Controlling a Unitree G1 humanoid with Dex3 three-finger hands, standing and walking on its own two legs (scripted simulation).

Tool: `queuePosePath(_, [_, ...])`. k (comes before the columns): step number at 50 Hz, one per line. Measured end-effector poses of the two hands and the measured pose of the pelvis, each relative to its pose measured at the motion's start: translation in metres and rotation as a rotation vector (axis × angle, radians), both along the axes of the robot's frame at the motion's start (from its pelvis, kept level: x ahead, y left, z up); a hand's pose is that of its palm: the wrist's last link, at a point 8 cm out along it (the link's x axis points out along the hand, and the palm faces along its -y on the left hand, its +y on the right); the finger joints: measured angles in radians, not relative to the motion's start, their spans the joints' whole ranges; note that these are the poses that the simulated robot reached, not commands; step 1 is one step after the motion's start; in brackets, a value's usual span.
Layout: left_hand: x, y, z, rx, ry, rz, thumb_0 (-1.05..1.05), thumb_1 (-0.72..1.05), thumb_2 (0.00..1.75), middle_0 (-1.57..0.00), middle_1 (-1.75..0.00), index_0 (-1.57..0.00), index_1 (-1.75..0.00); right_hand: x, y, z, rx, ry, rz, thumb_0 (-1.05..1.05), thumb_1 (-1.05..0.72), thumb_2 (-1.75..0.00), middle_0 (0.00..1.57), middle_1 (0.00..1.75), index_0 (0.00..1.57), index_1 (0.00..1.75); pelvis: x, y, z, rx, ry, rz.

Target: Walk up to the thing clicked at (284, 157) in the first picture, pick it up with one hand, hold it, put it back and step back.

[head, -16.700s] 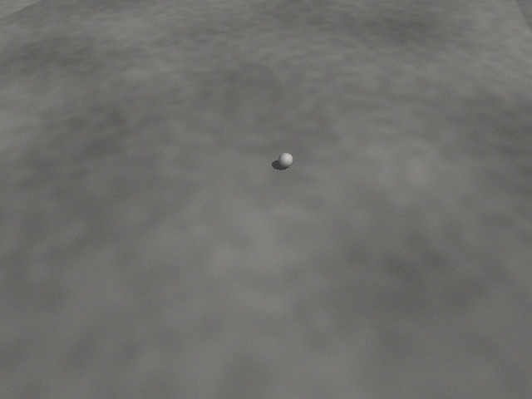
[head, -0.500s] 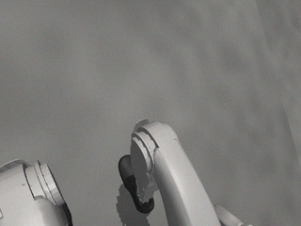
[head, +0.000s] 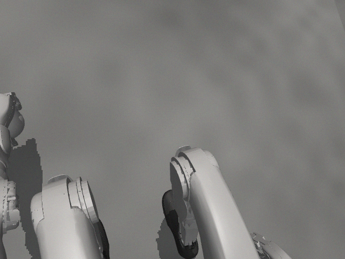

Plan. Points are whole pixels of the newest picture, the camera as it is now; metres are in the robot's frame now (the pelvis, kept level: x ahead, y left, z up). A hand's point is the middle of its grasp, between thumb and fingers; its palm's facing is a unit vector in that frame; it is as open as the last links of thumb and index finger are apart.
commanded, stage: settle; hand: left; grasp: from above
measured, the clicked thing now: (3, 123) +0.46 +0.32 -0.20
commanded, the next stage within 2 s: lift in 0.32 s
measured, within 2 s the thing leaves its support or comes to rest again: neither
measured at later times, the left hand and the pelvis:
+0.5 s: hand out of the picture +0.44 +0.31 -0.12, palm faces -0.43 -0.08 -0.90, open 10.0 cm; pelvis -0.01 +0.00 +0.03, yaw +4 degrees
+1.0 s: hand out of the picture +0.38 +0.32 +0.01, palm faces -0.43 -0.11 -0.89, open 10.1 cm; pelvis -0.01 +0.00 +0.12, yaw +7 degrees
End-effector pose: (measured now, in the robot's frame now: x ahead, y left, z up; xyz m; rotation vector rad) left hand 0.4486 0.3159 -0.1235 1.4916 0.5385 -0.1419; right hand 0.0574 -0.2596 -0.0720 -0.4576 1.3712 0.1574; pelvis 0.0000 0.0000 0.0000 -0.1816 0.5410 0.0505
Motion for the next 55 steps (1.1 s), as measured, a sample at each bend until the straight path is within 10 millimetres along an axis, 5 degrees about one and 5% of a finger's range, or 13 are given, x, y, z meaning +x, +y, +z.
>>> queuePosePath(16, [-0.002,-0.003,0.046,-0.008,0.010,-0.031,-0.02,-0.06,0.61,-0.65,-0.67,-0.69,-0.66,0.011,-0.007,-0.004,-0.027,-0.019,-0.055,0.01,-0.91,-0.90,0.20,0.30,0.20,0.30,-0.006,-0.005,0.015,0.040,0.012,0.027])
queuePosePath(32, [-0.012,0.000,0.083,-0.018,0.028,-0.014,-0.02,-0.07,0.64,-0.64,-0.69,-0.67,-0.68,0.001,-0.007,0.017,-0.061,0.006,-0.140,0.01,-0.92,-0.90,0.20,0.30,0.20,0.30,-0.008,-0.004,0.041,0.049,0.046,0.046])
queuePosePath(44, [-0.043,0.005,0.149,-0.019,0.027,-0.023,-0.02,-0.06,0.67,-0.61,-0.71,-0.64,-0.71,0.026,-0.003,0.052,-0.050,-0.076,-0.165,0.01,-0.92,-0.90,0.20,0.30,0.20,0.30,-0.011,-0.003,0.085,0.063,0.051,0.063])
queuePosePath(55, [-0.077,0.000,0.224,-0.039,0.006,-0.017,-0.02,-0.05,0.67,-0.59,-0.73,-0.62,-0.73,0.066,0.006,0.109,-0.030,-0.200,-0.165,0.01,-0.91,-0.90,0.20,0.30,0.20,0.30,-0.010,-0.002,0.146,0.077,0.021,0.081])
